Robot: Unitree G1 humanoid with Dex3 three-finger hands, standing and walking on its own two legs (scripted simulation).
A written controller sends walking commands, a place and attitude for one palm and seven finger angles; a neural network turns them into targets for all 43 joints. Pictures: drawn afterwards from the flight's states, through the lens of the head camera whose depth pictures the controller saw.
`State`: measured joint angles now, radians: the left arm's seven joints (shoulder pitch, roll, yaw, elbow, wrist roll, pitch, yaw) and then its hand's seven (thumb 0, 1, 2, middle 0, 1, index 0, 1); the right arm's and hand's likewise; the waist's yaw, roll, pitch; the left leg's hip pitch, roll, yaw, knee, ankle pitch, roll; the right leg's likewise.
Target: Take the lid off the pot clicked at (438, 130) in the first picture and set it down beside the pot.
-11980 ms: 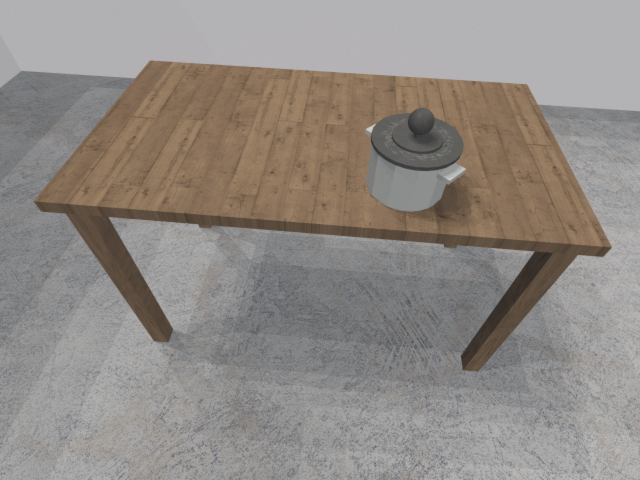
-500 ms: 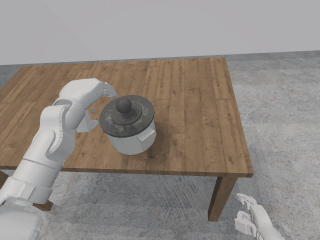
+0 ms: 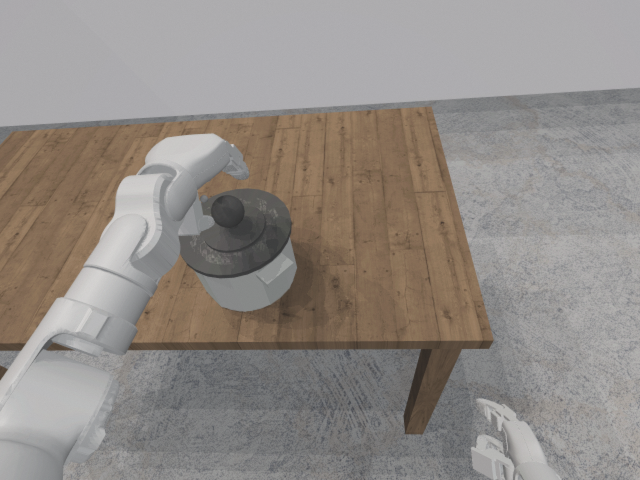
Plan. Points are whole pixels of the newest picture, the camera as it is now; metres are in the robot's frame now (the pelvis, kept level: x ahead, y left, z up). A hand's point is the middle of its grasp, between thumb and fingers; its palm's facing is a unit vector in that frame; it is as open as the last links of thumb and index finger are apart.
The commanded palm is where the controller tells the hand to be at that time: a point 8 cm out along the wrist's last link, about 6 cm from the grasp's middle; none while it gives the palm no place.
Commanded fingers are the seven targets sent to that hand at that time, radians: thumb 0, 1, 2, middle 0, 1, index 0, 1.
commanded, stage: move the open hand above the knob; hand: left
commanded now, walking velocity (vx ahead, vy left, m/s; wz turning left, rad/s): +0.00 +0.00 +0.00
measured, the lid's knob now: (227, 211) +0.46 +0.16 +0.07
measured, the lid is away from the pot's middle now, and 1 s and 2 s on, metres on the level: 0.00 0.00 0.00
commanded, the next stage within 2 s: lower the open fingers around the knob in 1.12 s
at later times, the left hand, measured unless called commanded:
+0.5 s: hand (218, 180) +0.45 +0.15 +0.14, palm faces -0.24 -0.05 -0.97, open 10.3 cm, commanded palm +0.42 +0.16 +0.22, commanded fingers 0.00 -0.34 1.46 -0.82 -0.08 -0.82 -0.08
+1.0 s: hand (214, 181) +0.44 +0.15 +0.15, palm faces -0.22 -0.07 -0.97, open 10.3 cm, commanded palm +0.41 +0.16 +0.22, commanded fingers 0.00 -0.34 1.46 -0.82 -0.08 -0.82 -0.08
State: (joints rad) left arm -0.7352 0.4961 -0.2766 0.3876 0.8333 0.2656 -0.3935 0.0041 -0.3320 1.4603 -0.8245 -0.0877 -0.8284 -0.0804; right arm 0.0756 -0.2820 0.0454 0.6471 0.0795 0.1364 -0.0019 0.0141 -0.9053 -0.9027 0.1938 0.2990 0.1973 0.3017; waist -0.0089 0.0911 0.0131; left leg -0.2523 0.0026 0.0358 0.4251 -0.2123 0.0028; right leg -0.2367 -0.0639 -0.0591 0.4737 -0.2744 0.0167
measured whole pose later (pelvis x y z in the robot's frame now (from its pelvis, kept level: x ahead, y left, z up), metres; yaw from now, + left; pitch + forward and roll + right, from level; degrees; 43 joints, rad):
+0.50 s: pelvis +0.01 +0.01 +0.00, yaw -1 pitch +5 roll +1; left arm -0.83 0.45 -0.28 0.50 0.85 0.29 -0.37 0.00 -0.33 1.46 -0.82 -0.09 -0.83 -0.08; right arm 0.12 -0.28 0.03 0.65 0.08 0.15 0.02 0.01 -0.91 -0.90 0.19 0.30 0.20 0.30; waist -0.02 0.09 -0.01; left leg -0.28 0.00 0.05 0.43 -0.22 0.01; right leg -0.27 -0.07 -0.05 0.47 -0.27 0.02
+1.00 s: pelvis +0.01 +0.01 +0.00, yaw +0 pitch +4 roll +1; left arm -0.82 0.44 -0.29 0.48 0.85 0.29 -0.36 0.00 -0.33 1.46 -0.82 -0.09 -0.83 -0.08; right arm 0.08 -0.27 0.04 0.65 0.09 0.16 0.01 0.01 -0.91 -0.90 0.19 0.30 0.20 0.30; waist -0.01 0.08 -0.02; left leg -0.28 0.00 0.04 0.43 -0.22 0.01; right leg -0.26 -0.07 -0.05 0.47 -0.27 0.02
